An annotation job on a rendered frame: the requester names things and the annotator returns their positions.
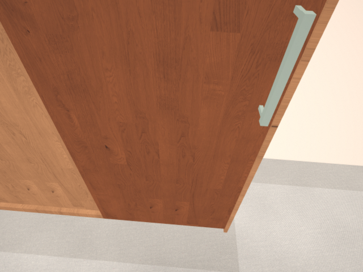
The wardrobe door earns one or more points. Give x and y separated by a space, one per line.
35 165
157 101

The handle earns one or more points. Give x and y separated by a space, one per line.
302 28

